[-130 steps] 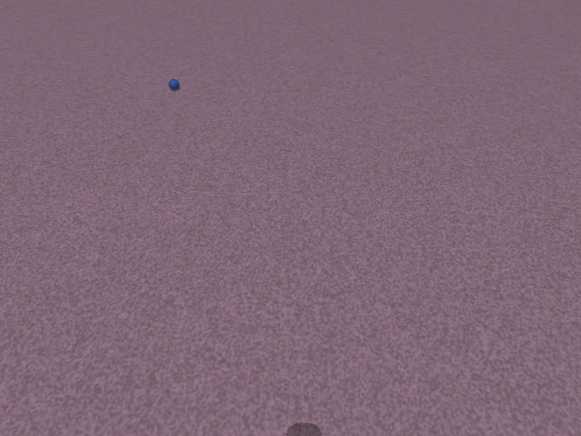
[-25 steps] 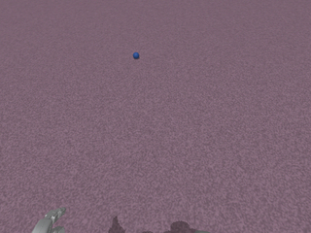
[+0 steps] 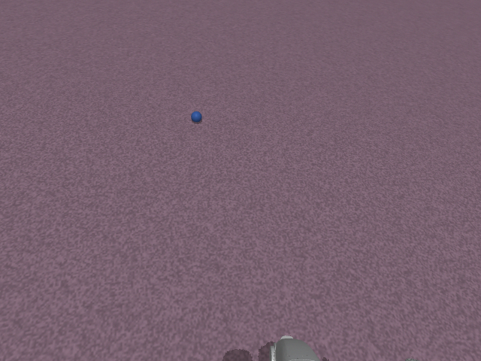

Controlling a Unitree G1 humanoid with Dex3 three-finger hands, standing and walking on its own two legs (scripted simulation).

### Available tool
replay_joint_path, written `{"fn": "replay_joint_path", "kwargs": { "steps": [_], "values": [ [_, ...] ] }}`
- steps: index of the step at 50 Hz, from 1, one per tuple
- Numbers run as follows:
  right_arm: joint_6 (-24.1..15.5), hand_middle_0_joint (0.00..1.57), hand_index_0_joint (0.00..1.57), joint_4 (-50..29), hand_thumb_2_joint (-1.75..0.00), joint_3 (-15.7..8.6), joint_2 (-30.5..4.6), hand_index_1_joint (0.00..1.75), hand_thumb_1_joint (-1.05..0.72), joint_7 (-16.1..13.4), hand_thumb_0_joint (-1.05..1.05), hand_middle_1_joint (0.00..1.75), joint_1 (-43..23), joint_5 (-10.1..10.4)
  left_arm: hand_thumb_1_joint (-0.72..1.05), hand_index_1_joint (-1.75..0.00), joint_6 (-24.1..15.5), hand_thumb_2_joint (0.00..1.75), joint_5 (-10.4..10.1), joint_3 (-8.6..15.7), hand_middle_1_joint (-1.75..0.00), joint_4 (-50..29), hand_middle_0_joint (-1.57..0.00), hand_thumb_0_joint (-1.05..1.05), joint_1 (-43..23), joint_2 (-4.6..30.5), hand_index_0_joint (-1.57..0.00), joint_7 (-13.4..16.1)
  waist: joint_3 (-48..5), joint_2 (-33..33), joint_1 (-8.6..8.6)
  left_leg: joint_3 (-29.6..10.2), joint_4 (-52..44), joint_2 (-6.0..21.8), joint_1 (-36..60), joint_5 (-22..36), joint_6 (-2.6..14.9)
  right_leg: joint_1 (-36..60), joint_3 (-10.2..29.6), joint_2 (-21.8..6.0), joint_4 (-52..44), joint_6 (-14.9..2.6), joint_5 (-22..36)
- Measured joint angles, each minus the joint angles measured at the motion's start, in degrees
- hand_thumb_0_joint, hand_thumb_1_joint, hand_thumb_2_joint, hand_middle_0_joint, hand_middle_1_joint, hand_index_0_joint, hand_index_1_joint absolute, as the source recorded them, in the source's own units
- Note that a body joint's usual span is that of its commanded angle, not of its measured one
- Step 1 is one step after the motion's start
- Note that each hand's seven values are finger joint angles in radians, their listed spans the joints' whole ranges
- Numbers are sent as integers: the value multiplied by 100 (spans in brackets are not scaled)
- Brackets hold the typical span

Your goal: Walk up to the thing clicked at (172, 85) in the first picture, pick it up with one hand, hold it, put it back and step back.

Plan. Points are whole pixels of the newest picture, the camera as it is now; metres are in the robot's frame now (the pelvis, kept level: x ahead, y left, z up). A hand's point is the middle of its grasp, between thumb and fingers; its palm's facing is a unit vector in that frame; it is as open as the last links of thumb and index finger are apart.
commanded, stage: walk up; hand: left
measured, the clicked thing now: (196, 116) +1.60 +0.21 -0.74
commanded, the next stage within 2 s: none
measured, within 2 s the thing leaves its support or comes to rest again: neither
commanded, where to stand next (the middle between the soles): +1.25 -0.05 m, yaw +1 degrees
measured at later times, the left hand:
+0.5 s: hand (137, 244) +0.37 +0.22 -0.12, palm faces -0.02 -0.93 -0.36, open 7.4 cm
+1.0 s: hand (136, 178) +0.57 +0.27 -0.15, palm faces -0.07 -0.94 -0.32, open 7.4 cm
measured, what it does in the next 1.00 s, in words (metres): walks ahead: right foot, then left foot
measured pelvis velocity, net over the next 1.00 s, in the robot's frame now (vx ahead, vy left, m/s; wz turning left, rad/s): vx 0.52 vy -0.01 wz -0.02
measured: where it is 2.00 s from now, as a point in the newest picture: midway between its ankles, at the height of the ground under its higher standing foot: (240, 199)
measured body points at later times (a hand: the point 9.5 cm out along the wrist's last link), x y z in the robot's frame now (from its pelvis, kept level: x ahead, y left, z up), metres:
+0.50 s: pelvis +0.28 -0.05 +0.00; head +0.29 -0.06 +0.45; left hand +0.37 +0.27 -0.10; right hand +0.36 -0.37 -0.12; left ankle +0.35 +0.11 -0.69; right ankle +0.29 -0.14 -0.74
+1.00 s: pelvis +0.52 -0.01 +0.00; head +0.52 +0.01 +0.45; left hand +0.58 +0.31 -0.12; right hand +0.59 -0.33 -0.09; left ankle +0.53 +0.10 -0.74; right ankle +0.63 -0.18 -0.69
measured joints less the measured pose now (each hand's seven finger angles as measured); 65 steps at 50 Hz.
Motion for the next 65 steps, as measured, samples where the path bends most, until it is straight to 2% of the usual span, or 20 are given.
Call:
{"fn": "replay_joint_path", "kwargs": {
  "steps": [4, 7, 11, 13, 16, 18, 21, 25, 31, 34, 35, 37, 39, 42, 49, 56, 59, 61, 63, 65],
  "values": [
    [13, 21, 20, 91, -90, 0, -27, 30, -90, 13, 0, 30, 296, 14, 90, -30, 88, 90, 64, 7, -30, -93, -20, 0, -230, -60, -20, -120, 70, 97, -123, 37, -434, -53, 620, -176, -97, -271, -101, -152, -1127, 16, 687],
    [78, 21, 20, 154, -90, -26, -74, 30, -90, 6, 0, 30, 477, 5, 90, -30, 129, 90, 76, 28, -30, -118, -20, 0, -443, -118, -20, -165, 93, 206, -234, 23, -524, -38, 1001, -453, -206, -120, -223, -93, -1973, -77, 1194],
    [167, 21, 20, 223, -90, -66, -163, 30, -90, -61, 1, 30, 739, -31, 90, -30, 115, 90, 67, 59, -30, -178, -20, 0, -660, -184, -20, -164, -44, 355, -357, -55, -158, 74, 1310, -1124, -395, 415, -442, 142, -2448, -235, 1077],
    [232, 21, 20, 289, -90, -78, -216, 30, -90, -118, 1, 30, 731, -45, 90, -30, 9, 90, 84, 123, -30, -256, -20, 0, -783, -276, -20, -87, 7, 576, -320, -188, 1008, 366, 1021, -1479, -263, 555, -552, 365, -2174, -229, 800],
    [298, 21, 20, 357, -90, -14, -162, 30, -90, -162, 1, 30, 489, 11, 90, -30, -118, 90, 1, 98, -30, -436, -20, 0, -816, -398, -20, 27, 158, 610, -213, -744, 3349, 215, -13, -1189, -100, 823, -586, 412, -1912, -248, 345],
    [288, 21, 20, 338, -90, 14, -164, 30, -90, -150, 1, 30, 315, 42, 90, -30, -148, 90, -38, 39, -30, -483, -20, 0, -705, -485, -20, 81, 174, 664, -141, -873, 3908, 185, -640, -789, -48, 1174, -592, 461, -2204, -250, 317],
    [248, 21, 20, 195, -90, 0, -184, 30, -90, -68, 1, 30, 101, 8, 90, -30, -168, 90, -35, -7, -30, -460, -20, 0, -450, -535, -21, 110, 145, 746, -77, -949, 3657, 323, -1393, -327, -72, 1657, -610, 567, -2693, -261, 317],
    [287, 21, 20, 96, -90, -74, -216, 30, -90, 60, 0, 30, -92, -73, 90, -30, -179, 90, 29, -2, -30, -405, -20, 0, -86, -494, -21, 93, 73, 789, 10, -917, 2662, 542, -2019, 129, -243, 2150, -646, 680, -3126, -278, 191],
    [310, 21, 20, 160, -90, -111, -206, 30, -90, 148, 0, 30, -279, -125, 90, -30, -150, 90, 68, 98, -31, -363, -20, 0, 361, -282, -21, 70, 72, 671, 248, -745, 930, 561, -1993, 818, -275, 2774, -698, 720, -3244, -117, -319],
    [266, 21, 20, 148, -90, -124, -182, 30, -90, 150, 1, 30, -339, -119, 90, -30, -83, 90, 70, 113, -30, -300, -20, 0, 594, -147, -21, 91, 18, 547, 340, -572, 499, 384, -1593, 769, -158, 2956, -684, 639, -2869, -4, -857],
    [217, 21, 20, 125, -90, -135, -161, 30, -90, 131, 1, 30, -378, -140, 90, -30, -54, 90, 71, 114, -30, -267, -20, 0, 651, -97, -21, 116, 31, 439, 335, -523, 522, 275, -1509, 976, -88, 2904, -653, 524, -2495, -23, -1106],
    [126, 21, 20, -3, -90, -147, -118, 30, -90, 70, 0, 30, -483, -177, 90, -30, 46, 90, 18, 100, -30, -160, -20, 0, 640, -107, -20, 203, 128, 293, 302, -391, 974, 167, -1514, 636, -19, 2371, -370, 395, -1054, -174, -1223],
    [92, 21, 20, -130, -90, -123, -29, 30, -90, 30, 0, 30, -517, -64, 90, -30, 103, 90, 9, 26, -30, -66, -20, 0, 603, -111, -20, 237, 166, 235, 211, -342, 994, 146, -1322, 405, 11, 1723, -26, 529, 196, -245, -1084],
    [82, 21, 20, -217, -90, -22, 78, 30, -90, -18, 0, 30, -414, 24, 90, -30, 69, 90, -5, -14, -30, -34, -20, 1, 546, -90, -20, 201, 148, 98, 152, -220, 597, 85, -831, 341, 6, 966, 97, 399, 621, -209, -643],
    [73, 21, 20, -141, -90, 37, 19, 30, -90, -3, 0, 30, 39, 7, 90, -30, 114, 90, 92, 49, -30, -89, -20, 0, 321, -124, -20, -5, 39, 112, 19, -113, -102, -12, 103, 133, -6, 58, -36, -109, -601, 46, 162],
    [155, 21, 20, 51, -90, -54, -183, 30, -90, -15, 0, 30, 455, -10, 90, -30, 144, 90, 101, 137, -30, -55, -20, 0, -48, -167, -20, -110, -18, 301, -154, -122, -207, -13, 754, -401, -252, 218, -166, -165, -1942, -43, 938],
    [218, 21, 20, 95, -90, -73, -254, 30, -90, -54, 1, 30, 612, -30, 90, -30, 46, 90, 100, 156, -30, -111, -20, 0, -156, -149, -20, -90, -77, 413, -199, -181, 288, 114, 814, -942, -378, 711, -308, 16, -2377, -133, 795],
    [282, 21, 20, 154, -90, -81, -298, 30, -90, -111, 1, 30, 578, -27, 90, -30, -80, 90, 117, 197, -30, -180, -20, 0, -287, -234, -20, 5, 16, 652, -166, -413, 1470, 337, 443, -1254, -213, 764, -444, 216, -2061, -105, 623],
    [356, 21, 20, 223, -90, -41, -280, 30, -90, -156, 1, 30, 453, -8, 90, -30, -162, 90, 58, 147, -30, -309, -20, 0, -351, -331, -20, 78, 117, 715, -100, -792, 2865, 136, -163, -1252, -107, 866, -483, 250, -1897, -120, 373],
    [374, 21, 20, 261, -90, -5, -287, 30, -90, -154, 1, 30, 328, 34, 90, -30, -181, 90, 0, 70, -30, -393, -20, 0, -340, -450, -20, 124, 169, 800, -48, -940, 3594, 28, -709, -959, -43, 1133, -531, 292, -2116, -156, 336]
  ]
}}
